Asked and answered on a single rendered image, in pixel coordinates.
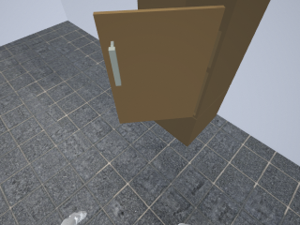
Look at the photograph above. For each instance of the cupboard door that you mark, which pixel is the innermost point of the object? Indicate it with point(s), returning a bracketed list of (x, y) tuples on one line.
[(162, 56)]

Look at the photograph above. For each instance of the left robot hand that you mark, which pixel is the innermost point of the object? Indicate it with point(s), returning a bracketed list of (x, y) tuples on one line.
[(75, 218)]

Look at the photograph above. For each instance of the handle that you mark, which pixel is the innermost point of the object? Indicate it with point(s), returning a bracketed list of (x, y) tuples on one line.
[(115, 67)]

